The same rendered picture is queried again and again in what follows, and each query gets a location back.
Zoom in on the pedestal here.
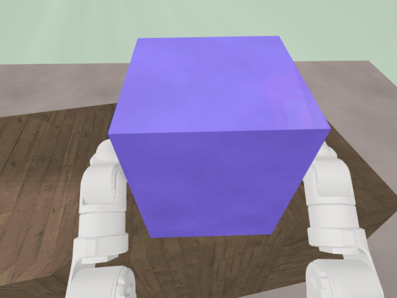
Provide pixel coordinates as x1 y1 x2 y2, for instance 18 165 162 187
0 103 397 298

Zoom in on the robot right forearm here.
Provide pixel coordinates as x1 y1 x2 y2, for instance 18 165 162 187
303 141 384 298

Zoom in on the robot left upper arm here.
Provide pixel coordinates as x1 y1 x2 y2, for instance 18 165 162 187
67 266 136 298

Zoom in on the robot left hand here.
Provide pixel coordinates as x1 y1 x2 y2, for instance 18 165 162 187
106 106 116 140

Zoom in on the robot right upper arm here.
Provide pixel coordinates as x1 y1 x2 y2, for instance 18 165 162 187
306 259 383 298

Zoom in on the robot left forearm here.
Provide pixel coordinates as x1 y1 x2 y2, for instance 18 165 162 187
65 139 128 298

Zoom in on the carton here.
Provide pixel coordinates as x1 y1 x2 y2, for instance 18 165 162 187
108 36 331 238

